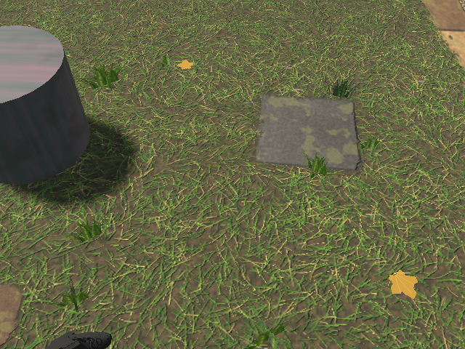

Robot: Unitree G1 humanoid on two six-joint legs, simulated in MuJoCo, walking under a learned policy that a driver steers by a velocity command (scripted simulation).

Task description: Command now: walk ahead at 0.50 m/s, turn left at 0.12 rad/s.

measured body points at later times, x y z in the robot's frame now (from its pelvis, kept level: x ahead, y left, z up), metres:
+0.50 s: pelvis +0.27 -0.01 +0.01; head +0.30 +0.00 +0.46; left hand +0.25 +0.28 -0.12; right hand +0.51 -0.22 -0.07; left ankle +0.43 +0.13 -0.71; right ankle +0.14 -0.12 -0.73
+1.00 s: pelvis +0.54 +0.00 +0.01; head +0.56 -0.01 +0.46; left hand +0.77 +0.21 -0.09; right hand +0.51 -0.28 -0.12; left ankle +0.43 +0.12 -0.73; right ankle +0.68 -0.17 -0.69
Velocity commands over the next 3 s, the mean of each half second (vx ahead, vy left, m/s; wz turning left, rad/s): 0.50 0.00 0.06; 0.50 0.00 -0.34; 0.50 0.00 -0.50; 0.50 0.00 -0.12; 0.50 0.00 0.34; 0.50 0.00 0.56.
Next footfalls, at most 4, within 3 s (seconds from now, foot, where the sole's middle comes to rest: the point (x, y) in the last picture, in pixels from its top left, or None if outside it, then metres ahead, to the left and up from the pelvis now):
0.02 right None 0.17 -0.12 -0.77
0.54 left None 0.47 0.12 -0.77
1.10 right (274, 266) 0.72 -0.16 -0.77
1.58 left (243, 180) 1.08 -0.09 -0.77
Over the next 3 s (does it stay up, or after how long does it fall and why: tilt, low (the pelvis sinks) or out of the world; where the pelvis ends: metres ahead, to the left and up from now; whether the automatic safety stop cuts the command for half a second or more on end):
stays up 1.56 -0.39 0.02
